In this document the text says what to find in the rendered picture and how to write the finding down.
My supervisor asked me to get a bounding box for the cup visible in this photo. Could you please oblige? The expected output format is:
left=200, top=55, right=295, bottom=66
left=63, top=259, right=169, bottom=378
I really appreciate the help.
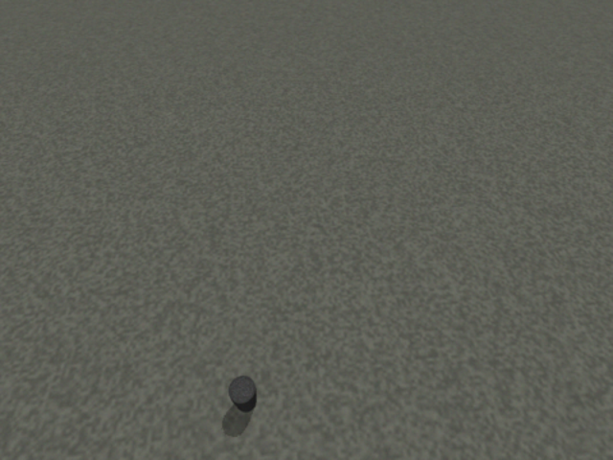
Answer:
left=228, top=376, right=257, bottom=412

